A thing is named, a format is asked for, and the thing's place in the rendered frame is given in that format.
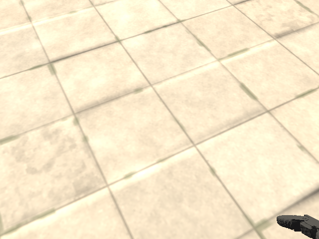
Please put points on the robot right hand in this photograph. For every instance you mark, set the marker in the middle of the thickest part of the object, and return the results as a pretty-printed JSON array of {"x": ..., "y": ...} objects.
[{"x": 306, "y": 224}]

